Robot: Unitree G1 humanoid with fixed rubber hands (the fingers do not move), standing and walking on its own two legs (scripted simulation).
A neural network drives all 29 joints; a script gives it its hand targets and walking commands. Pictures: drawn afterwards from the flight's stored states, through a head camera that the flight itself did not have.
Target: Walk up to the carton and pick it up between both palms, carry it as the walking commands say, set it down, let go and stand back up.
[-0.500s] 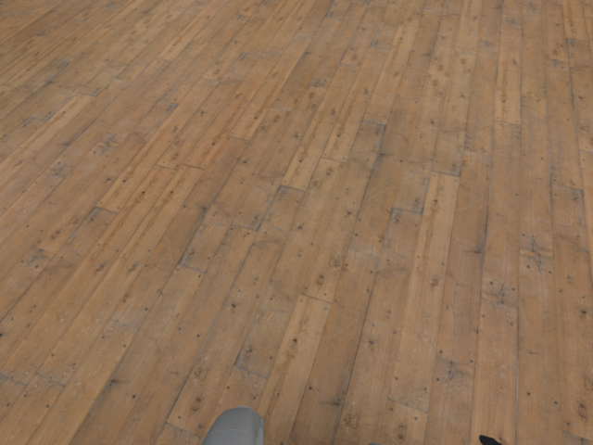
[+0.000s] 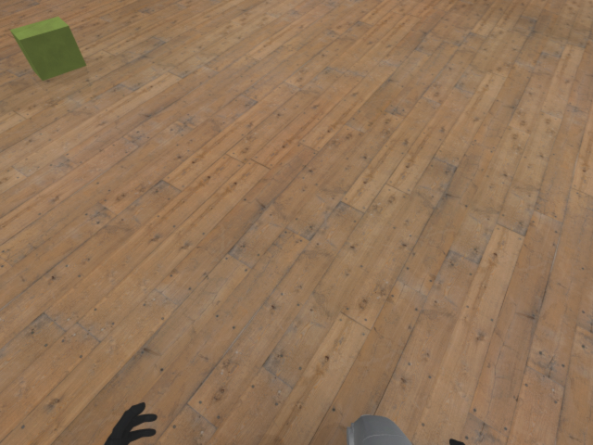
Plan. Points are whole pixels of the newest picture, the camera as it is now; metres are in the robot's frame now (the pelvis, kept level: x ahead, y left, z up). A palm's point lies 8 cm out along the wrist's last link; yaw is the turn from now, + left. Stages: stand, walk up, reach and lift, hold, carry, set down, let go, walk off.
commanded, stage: walk up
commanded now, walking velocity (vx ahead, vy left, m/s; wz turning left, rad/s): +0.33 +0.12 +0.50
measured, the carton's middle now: (50, 48) +2.16 +1.34 -0.66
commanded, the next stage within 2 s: none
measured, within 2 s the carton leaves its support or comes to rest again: neither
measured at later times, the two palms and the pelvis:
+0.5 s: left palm out of the picture -0.04 +0.24 -0.09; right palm (452, 374) +0.23 -0.25 -0.14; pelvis +0.10 +0.00 +0.00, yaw +12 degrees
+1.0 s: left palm (44, 321) +0.32 +0.42 -0.13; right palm (321, 271) +0.41 -0.05 -0.13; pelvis +0.30 +0.17 +0.00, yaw +24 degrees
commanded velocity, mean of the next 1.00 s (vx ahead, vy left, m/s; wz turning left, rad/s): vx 0.46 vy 0.18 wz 0.44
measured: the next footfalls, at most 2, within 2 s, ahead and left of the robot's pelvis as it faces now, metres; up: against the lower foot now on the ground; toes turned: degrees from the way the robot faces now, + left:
right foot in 0.22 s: +0.04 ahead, -0.13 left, +0.00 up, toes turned +1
left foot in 0.70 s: +0.29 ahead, +0.23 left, +0.00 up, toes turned +24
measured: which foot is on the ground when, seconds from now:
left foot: down 0.00-0.22, up 0.24-0.68, down 0.70-1.00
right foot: up 0.00-0.20, down 0.22-0.70, up 0.72-1.00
